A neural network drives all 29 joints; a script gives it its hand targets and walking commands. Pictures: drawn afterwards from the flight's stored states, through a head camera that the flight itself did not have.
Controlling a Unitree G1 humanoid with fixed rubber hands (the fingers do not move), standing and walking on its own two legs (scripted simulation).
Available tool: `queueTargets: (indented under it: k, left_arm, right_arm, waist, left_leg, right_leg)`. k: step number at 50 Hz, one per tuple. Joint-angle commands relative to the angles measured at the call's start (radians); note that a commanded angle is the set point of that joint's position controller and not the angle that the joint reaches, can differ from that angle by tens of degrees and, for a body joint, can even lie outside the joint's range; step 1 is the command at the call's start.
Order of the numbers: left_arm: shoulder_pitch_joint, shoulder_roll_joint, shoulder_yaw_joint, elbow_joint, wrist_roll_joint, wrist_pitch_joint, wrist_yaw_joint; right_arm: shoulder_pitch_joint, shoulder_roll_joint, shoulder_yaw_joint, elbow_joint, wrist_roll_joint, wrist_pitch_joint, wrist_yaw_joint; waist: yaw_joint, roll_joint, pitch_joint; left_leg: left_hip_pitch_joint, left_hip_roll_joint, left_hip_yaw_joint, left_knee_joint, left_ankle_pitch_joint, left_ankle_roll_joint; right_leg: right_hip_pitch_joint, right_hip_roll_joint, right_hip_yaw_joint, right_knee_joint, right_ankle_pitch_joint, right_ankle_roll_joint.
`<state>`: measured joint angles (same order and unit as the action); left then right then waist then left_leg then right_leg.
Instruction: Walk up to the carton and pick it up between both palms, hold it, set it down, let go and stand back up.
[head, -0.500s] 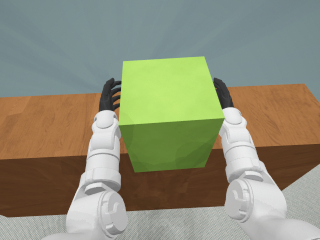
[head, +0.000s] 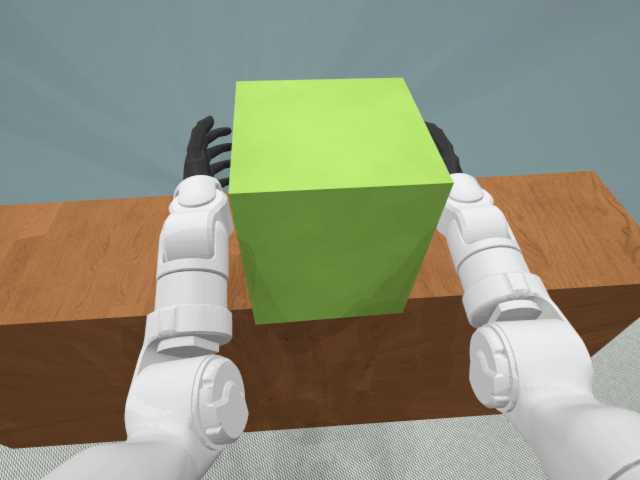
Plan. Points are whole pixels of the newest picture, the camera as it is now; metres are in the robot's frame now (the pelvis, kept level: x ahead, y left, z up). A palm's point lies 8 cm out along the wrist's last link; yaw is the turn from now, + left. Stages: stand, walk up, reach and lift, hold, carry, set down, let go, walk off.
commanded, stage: reach and lift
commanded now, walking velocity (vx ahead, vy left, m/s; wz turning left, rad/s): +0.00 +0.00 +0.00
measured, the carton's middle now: (326, 206) +0.42 -0.03 +0.11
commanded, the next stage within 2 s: hold in 1.68 s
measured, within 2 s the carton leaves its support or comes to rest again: neither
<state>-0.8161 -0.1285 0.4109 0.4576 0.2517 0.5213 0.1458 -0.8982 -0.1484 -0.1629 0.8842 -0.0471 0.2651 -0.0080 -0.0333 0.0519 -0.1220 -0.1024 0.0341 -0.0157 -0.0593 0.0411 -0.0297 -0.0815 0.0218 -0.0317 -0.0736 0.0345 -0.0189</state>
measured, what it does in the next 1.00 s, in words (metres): stands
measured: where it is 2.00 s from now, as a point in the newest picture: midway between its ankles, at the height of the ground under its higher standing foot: outside the picture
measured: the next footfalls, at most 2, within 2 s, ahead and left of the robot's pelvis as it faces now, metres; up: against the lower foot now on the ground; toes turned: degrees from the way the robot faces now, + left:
none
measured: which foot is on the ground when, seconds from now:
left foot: down 0.00-1.00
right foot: down 0.00-1.00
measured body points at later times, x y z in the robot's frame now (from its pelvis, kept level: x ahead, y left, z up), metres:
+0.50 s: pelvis -0.02 +0.00 +0.00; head -0.02 -0.01 +0.45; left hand +0.39 +0.15 +0.18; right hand +0.40 -0.15 +0.15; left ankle -0.01 +0.14 -0.76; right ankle -0.01 -0.10 -0.76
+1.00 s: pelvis -0.03 +0.02 +0.00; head -0.04 +0.01 +0.45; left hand +0.35 +0.16 +0.19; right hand +0.36 -0.14 +0.15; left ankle -0.01 +0.14 -0.76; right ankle -0.02 -0.10 -0.76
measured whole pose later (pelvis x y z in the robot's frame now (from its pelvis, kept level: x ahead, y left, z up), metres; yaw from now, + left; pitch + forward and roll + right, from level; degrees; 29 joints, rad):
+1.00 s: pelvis -0.03 +0.02 +0.00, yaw -1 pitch -2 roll +0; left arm -0.65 -0.13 0.35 0.04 0.28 0.79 0.01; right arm -0.64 -0.05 -0.08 0.38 0.07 0.51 -0.14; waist -0.04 0.02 0.00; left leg 0.02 0.01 0.00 -0.07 0.07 -0.01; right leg 0.02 0.00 -0.01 -0.04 0.05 0.01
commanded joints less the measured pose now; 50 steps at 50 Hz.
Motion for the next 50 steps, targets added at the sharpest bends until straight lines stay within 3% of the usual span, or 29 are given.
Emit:
queueTargets:
  k: [1,10,18,27,34,42,50]
  left_arm:
    - [-0.604,-0.441,-0.312,-0.029,-0.087,0.014,-0.104]
    - [-0.598,-0.376,-0.249,-0.026,-0.077,0.046,-0.141]
    - [-0.547,-0.408,-0.335,-0.189,-0.112,0.080,-0.157]
    - [-0.416,-0.398,-0.400,-0.317,-0.116,0.156,-0.200]
    - [-0.326,-0.395,-0.440,-0.443,-0.108,0.218,-0.237]
    - [-0.314,-0.366,-0.435,-0.478,-0.092,0.262,-0.263]
    - [-0.306,-0.364,-0.427,-0.474,-0.088,0.255,-0.268]
  right_arm:
    - [-0.820,0.506,0.211,-0.227,0.083,-0.045,0.103]
    - [-0.793,0.486,0.180,-0.212,0.100,-0.002,0.070]
    - [-0.781,0.523,0.295,-0.418,0.180,0.016,0.025]
    - [-0.634,0.507,0.340,-0.593,0.210,0.076,-0.026]
    - [-0.527,0.493,0.370,-0.728,0.228,0.121,-0.057]
    - [-0.502,0.464,0.349,-0.792,0.203,0.150,-0.057]
    - [-0.499,0.471,0.354,-0.810,0.195,0.151,-0.050]
  waist:
    - [0.008,-0.083,-0.499]
    - [0.006,-0.073,-0.458]
    - [0.004,-0.075,-0.524]
    - [-0.014,-0.063,-0.401]
    - [-0.020,-0.041,-0.349]
    - [-0.010,-0.046,-0.272]
    - [-0.004,-0.053,-0.324]
  left_leg:
    - [0.167,-0.031,-0.020,0.091,0.234,0.049]
    - [0.155,-0.040,-0.008,0.068,0.230,0.050]
    - [0.197,-0.047,-0.009,0.075,0.288,0.043]
    - [0.230,-0.043,-0.009,0.077,0.184,0.036]
    - [0.266,-0.040,-0.003,0.069,0.178,0.027]
    - [0.246,-0.029,0.010,0.044,0.034,0.039]
    - [0.278,-0.031,0.019,0.040,0.064,0.045]
  right_leg:
    - [0.246,0.014,0.032,0.118,0.336,0.065]
    - [0.318,0.009,0.042,0.103,0.367,0.071]
    - [0.375,0.009,0.045,0.126,0.432,0.074]
    - [0.293,0.007,0.031,0.096,0.238,0.079]
    - [0.276,0.007,0.025,0.071,0.162,0.075]
    - [0.207,0.002,0.014,0.050,-0.047,0.069]
    - [0.213,0.002,0.017,0.055,-0.012,0.070]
